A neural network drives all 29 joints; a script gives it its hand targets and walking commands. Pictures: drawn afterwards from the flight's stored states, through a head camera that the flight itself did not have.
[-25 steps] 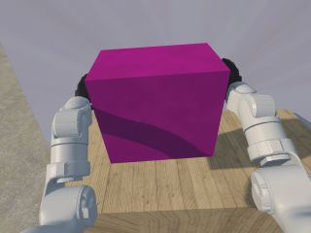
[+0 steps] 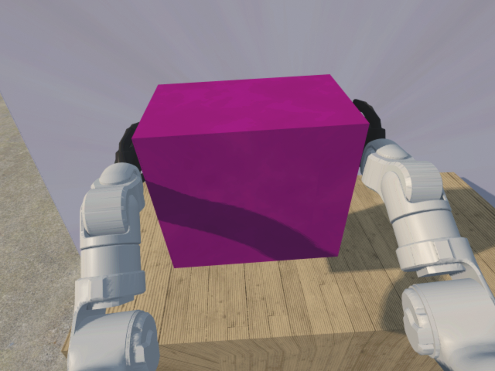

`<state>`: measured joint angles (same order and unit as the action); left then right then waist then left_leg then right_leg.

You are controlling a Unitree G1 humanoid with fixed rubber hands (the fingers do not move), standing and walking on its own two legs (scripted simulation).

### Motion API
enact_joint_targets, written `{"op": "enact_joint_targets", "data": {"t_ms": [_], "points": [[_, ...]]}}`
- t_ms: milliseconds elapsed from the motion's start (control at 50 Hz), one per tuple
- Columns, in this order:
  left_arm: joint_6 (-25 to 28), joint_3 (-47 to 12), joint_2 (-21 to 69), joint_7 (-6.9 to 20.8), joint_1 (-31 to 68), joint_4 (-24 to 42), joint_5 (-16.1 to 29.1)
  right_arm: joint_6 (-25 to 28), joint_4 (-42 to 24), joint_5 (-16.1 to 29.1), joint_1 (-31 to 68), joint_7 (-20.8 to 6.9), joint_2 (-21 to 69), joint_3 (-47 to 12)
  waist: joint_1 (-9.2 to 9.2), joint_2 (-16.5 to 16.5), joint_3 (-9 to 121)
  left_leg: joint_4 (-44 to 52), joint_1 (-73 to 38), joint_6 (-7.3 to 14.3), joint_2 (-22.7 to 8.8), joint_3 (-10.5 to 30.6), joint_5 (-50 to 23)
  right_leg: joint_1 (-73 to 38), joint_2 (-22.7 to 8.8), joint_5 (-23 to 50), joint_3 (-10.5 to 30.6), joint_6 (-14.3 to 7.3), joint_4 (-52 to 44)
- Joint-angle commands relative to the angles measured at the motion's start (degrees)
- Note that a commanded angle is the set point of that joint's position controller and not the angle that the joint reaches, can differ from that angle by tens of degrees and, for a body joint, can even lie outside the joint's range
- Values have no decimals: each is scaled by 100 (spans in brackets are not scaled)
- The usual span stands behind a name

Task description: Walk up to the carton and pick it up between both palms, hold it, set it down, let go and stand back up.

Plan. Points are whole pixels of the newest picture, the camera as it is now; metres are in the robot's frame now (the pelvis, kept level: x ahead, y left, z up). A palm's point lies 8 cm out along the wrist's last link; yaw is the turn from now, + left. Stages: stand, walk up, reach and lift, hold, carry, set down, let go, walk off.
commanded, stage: hold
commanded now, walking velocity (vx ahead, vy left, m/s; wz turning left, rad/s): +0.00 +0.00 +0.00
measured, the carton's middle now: (250, 173) +0.37 +0.00 +0.21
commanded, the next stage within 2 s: none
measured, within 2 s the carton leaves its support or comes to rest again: neither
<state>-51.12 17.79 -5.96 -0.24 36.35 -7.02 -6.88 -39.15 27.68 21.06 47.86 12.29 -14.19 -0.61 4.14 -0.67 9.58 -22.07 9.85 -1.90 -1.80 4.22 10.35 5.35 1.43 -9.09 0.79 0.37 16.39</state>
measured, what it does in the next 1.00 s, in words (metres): stands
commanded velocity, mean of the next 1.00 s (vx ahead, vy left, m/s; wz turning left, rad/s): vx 0.00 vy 0.00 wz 0.00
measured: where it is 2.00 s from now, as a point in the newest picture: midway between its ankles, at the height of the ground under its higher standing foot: outside the picture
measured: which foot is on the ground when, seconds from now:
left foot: down 0.00-1.00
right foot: down 0.00-1.00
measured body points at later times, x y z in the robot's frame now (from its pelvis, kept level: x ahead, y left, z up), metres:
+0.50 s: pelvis -0.01 +0.00 +0.00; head -0.09 +0.01 +0.44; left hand +0.36 +0.19 +0.24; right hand +0.38 -0.17 +0.27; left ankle +0.02 +0.14 -0.75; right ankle +0.00 -0.13 -0.75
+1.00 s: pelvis +0.00 +0.00 +0.00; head -0.08 +0.01 +0.44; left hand +0.36 +0.19 +0.23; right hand +0.38 -0.18 +0.26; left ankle +0.02 +0.14 -0.75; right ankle +0.00 -0.13 -0.75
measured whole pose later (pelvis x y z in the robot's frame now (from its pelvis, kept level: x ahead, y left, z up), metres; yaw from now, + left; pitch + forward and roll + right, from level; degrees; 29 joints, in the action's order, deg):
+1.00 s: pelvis +0.00 +0.00 +0.00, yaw +0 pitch -1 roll -1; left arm -50.0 17.4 -7.1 -0.3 38.3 -11.0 -5.9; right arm -38.8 31.4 21.0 50.2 12.3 -14.4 -0.7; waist 3.8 -0.7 10.8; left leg -21.9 11.1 -1.9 -1.5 4.9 9.8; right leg 6.6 1.6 -8.8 1.1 0.3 16.5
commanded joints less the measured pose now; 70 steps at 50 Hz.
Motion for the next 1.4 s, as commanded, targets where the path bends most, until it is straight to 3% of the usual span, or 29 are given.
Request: {"op": "enact_joint_targets", "data": {"t_ms": [0,220,400,720,1100,1120,1220,1380], "points": [[665,-2794,2724,918,5853,1438,1290,260,-2084,1054,4807,-1058,3762,-1598,-20,-147,2503,194,-739,-119,450,-210,-1646,-721,286,1784,-5,170,-42],[779,-2699,2780,967,6154,959,1352,291,-1565,916,5023,-1056,3925,-1452,-14,-141,2424,323,-530,-46,440,-217,-1128,-577,232,1293,22,147,-104],[873,-2720,2839,914,6353,917,1477,323,-1397,959,5101,-1067,3925,-1378,25,-251,2575,286,-555,-94,429,-182,-1194,-527,243,1253,9,133,-93],[832,-2784,2828,813,6223,1191,1496,305,-1623,1115,5005,-1087,3821,-1454,3,-272,2662,186,-692,-142,417,-148,-1560,-558,296,1505,-7,137,-53],[764,-2756,2764,890,6099,1215,1404,246,-1757,1094,4933,-1043,3818,-1498,11,-198,2564,199,-667,-113,442,-164,-1534,-649,268,1645,28,157,-56],[786,-2731,2711,886,6267,876,1344,231,-1202,916,4837,-1066,3666,-1237,183,-302,2168,317,-656,-137,380,-130,-1279,-408,261,1388,-15,110,-141],[899,-2846,2902,866,6199,1026,1423,412,-1433,947,4900,-1108,3740,-1346,157,-385,2586,195,-798,-182,382,-100,-1675,-630,275,1763,-30,87,-77],[962,-2777,2840,780,6076,1077,1436,520,-1787,1040,5027,-1129,3893,-1613,-57,-111,2811,174,-794,-39,414,-127,-1744,-705,279,1848,-22,173,-58]]}}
